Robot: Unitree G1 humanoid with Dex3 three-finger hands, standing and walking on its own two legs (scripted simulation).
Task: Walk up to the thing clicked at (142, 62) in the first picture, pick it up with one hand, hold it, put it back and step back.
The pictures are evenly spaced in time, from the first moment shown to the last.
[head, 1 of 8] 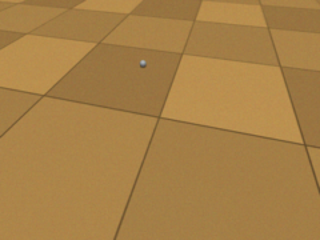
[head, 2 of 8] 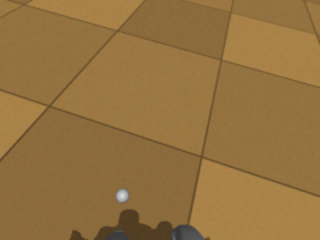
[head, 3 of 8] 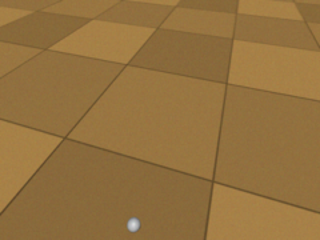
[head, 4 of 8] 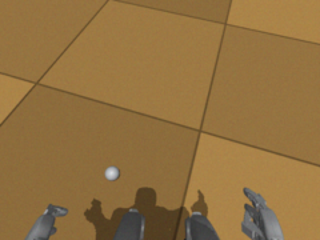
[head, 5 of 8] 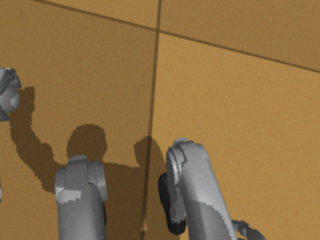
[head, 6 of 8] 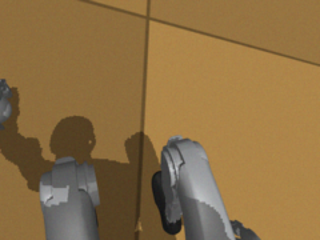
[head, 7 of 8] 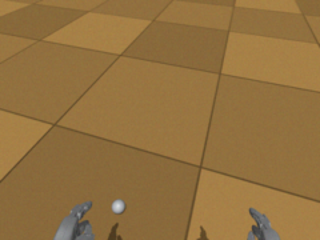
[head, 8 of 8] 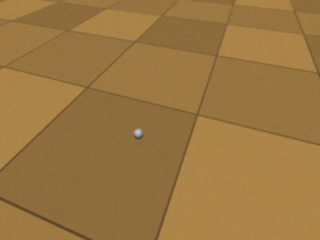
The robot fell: no
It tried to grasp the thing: yes
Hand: left
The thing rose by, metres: 0.67
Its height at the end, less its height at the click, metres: +0.00
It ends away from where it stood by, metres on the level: 0.00
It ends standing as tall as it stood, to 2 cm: yes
